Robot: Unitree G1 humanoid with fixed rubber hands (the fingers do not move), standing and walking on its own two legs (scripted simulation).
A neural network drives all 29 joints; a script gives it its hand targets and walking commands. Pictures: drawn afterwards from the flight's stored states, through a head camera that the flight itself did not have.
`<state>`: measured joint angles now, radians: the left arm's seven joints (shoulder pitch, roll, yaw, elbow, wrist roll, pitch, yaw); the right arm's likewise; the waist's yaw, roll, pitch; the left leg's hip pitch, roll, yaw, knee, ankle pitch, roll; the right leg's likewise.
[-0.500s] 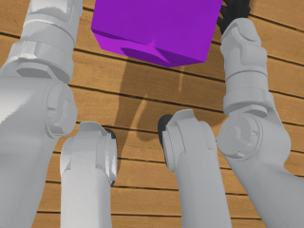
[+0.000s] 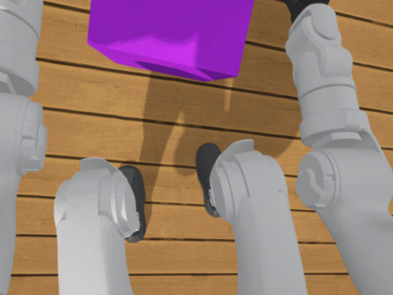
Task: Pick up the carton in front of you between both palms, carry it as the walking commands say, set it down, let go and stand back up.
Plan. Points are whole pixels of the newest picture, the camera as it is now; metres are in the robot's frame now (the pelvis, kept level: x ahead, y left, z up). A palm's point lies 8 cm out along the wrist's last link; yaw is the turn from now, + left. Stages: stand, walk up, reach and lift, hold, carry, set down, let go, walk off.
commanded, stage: set down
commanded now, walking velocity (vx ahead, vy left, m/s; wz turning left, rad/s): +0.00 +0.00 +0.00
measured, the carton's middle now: (172, 11) +0.55 -0.03 -0.26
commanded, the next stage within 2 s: let go in 0.84 s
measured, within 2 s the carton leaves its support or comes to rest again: neither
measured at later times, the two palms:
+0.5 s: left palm out of the picture +0.62 +0.16 +0.03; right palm out of the picture +0.52 -0.22 +0.03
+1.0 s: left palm out of the picture +0.59 +0.18 +0.17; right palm out of the picture +0.51 -0.21 +0.16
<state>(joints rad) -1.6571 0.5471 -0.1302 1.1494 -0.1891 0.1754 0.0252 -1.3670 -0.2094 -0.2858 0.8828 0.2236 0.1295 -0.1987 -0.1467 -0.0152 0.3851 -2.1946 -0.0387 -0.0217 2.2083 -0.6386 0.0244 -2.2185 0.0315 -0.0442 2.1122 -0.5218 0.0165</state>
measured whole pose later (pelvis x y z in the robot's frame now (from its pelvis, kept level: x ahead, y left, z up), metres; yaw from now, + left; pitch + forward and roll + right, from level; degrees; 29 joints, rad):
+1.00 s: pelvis +0.04 +0.00 +0.27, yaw +3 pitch +46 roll -1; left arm -1.27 0.37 0.24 1.01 0.12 0.21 -0.05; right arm -0.97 -0.09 -0.41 0.65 -0.04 0.20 -0.07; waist -0.14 0.03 -0.05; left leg -1.57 -0.07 -0.05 1.12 -0.35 0.01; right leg -1.59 0.02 0.02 1.07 -0.28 0.02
